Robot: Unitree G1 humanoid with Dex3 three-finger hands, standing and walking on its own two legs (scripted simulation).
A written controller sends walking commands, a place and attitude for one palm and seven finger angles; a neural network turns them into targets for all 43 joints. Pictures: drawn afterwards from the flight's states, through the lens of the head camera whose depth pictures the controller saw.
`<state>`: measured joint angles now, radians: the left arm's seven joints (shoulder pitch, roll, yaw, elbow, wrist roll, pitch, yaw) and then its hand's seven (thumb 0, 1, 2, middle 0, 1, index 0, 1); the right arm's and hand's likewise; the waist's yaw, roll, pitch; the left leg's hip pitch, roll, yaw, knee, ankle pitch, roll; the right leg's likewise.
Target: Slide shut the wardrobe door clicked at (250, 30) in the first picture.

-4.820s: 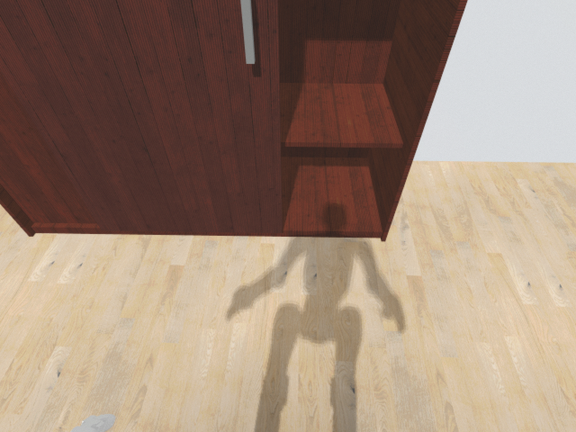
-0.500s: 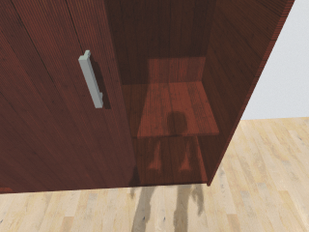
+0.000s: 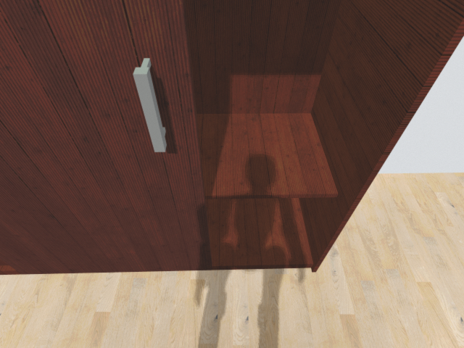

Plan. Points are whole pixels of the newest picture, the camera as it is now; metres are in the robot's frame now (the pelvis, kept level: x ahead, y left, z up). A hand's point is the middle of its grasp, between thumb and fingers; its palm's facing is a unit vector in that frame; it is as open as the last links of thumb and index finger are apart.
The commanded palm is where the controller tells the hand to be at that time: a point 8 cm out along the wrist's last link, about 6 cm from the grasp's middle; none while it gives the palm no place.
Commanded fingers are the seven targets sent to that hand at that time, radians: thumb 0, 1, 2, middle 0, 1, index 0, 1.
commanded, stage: come to a stop and stand still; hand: left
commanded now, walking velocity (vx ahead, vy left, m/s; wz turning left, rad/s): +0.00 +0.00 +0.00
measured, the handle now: (153, 107) +0.49 +0.18 +0.15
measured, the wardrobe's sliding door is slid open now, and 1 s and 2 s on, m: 0.44 0.44 0.44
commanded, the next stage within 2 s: look again from close up in 0.34 s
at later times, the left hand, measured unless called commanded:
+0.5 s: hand out of the picture +0.00 +0.18 -0.17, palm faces -0.01 -0.98 -0.20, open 7.4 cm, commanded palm none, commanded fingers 0.00 0.90 0.90 -0.20 -0.30 -0.20 -0.30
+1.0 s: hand out of the picture +0.03 +0.17 -0.17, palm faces +0.01 -0.98 -0.22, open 7.4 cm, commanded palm none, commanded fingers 0.00 0.90 0.90 -0.20 -0.30 -0.20 -0.30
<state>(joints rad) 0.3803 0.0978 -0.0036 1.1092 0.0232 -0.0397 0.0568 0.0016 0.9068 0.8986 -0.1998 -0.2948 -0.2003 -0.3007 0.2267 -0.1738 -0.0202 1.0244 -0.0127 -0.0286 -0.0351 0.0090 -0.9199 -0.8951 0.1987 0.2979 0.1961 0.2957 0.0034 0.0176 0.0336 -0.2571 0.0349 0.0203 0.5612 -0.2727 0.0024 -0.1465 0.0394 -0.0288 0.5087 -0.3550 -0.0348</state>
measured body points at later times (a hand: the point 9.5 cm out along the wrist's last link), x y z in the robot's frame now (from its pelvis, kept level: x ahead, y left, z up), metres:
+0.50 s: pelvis +0.01 +0.00 +0.00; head +0.02 +0.00 +0.45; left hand +0.00 +0.23 -0.16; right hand -0.01 -0.23 -0.16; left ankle +0.00 +0.12 -0.73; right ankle -0.05 -0.08 -0.73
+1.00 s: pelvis +0.03 -0.01 +0.01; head +0.05 -0.02 +0.46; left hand +0.03 +0.22 -0.15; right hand +0.04 -0.23 -0.16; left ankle +0.00 +0.12 -0.73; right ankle -0.05 -0.08 -0.73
